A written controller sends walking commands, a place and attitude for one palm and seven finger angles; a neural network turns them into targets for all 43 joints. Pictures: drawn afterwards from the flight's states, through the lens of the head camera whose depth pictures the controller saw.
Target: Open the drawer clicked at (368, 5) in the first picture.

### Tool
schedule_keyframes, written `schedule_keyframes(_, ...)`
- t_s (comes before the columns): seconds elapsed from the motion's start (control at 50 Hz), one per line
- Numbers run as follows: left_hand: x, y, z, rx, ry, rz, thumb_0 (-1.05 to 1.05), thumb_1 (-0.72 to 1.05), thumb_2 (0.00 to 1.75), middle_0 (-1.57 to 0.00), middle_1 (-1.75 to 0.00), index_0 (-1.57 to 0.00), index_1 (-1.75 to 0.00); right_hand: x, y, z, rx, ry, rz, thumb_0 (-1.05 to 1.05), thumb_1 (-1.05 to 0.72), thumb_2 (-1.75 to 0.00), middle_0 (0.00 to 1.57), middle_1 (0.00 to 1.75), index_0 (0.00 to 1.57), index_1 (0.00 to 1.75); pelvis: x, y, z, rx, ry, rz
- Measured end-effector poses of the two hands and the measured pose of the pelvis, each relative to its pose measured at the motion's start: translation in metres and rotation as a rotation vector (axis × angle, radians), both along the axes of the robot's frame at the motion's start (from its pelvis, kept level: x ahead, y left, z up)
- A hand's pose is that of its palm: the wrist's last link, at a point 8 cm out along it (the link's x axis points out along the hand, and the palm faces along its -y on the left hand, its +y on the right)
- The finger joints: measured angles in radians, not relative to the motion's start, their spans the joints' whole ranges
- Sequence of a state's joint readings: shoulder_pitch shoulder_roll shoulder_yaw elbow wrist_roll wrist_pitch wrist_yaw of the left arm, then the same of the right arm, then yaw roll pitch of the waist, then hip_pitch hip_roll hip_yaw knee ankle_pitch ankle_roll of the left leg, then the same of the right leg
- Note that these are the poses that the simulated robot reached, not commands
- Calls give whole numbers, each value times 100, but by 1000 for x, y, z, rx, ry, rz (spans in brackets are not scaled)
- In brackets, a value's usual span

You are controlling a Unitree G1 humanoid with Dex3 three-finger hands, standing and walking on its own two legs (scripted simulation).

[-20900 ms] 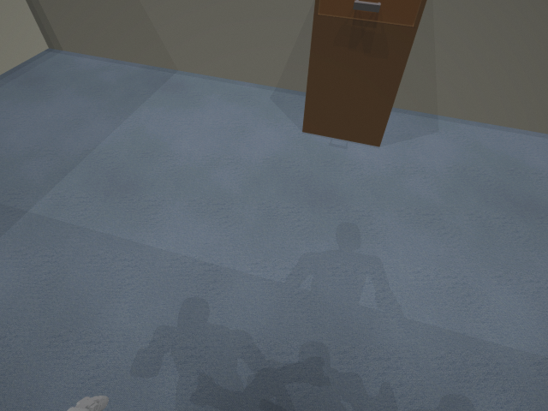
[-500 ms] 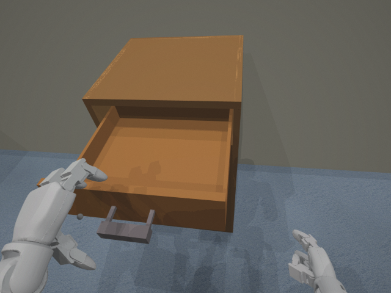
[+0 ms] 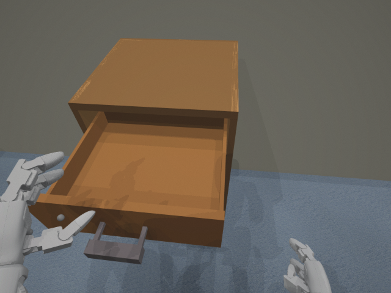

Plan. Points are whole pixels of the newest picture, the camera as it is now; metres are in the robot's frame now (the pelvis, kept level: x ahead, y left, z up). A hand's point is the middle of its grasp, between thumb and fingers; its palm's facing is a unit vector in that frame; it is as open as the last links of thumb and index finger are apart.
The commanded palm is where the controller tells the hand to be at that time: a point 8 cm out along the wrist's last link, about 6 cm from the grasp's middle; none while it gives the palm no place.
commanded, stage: draw the hand back to the body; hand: left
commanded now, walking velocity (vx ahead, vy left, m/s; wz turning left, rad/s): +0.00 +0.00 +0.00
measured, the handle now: (118, 240) +0.22 +0.20 -0.02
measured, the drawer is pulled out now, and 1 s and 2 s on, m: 0.29 0.29 0.29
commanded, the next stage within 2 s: step back with the hand held close in 0.44 s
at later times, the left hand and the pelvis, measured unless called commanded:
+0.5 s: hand (51, 225) +0.17 +0.23 +0.16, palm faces +0.40 -0.81 -0.42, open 7.5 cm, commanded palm +0.12 +0.27 +0.18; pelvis -0.01 -0.01 +0.00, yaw +1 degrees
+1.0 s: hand (29, 251) +0.13 +0.24 +0.15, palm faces +0.31 -0.80 -0.52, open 7.4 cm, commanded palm +0.07 +0.28 +0.18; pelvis -0.06 +0.00 -0.01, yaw +1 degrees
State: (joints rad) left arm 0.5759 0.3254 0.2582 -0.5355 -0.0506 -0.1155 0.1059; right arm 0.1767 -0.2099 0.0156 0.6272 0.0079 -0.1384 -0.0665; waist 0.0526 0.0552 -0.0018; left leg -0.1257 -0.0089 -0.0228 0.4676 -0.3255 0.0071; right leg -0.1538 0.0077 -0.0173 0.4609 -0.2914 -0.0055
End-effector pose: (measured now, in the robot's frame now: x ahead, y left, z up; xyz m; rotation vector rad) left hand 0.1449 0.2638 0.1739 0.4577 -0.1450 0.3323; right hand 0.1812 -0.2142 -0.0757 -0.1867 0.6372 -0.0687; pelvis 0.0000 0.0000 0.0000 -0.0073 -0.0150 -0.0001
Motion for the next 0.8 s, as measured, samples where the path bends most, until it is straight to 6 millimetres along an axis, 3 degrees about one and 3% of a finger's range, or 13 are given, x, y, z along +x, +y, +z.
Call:
schedule_keyframes(0.2,-7,12,0,15,13,71,1,53,74,-24,-54,-23,-54,11,4,1,15,-10,8,1,-91,-90,20,30,20,30,1,-2,0,2,3,8)
schedule_keyframes(0.38,-13,8,-2,-1,10,76,1,79,86,-22,-36,-21,-37,8,5,1,21,-10,23,1,-91,-90,20,30,20,30,-2,-5,0,3,-4,14)
schedule_keyframes(0.6,-17,5,4,28,-7,67,2,88,90,-21,-31,-21,-31,-5,-5,-2,25,7,6,1,-91,-90,20,30,20,30,-9,-11,0,-1,-4,18)
schedule_keyframes(0.68,-15,11,12,78,-38,51,2,89,90,-21,-30,-21,-30,-16,-13,-5,5,46,-15,1,-91,-90,21,30,20,30,-16,-9,-1,-6,20,22)
schedule_keyframes(0.8,-18,8,4,90,20,-18,2,89,90,-21,-30,-21,-30,-37,-26,-6,-24,96,-90,1,-91,-90,20,30,20,30,-27,-1,-1,2,45,13)
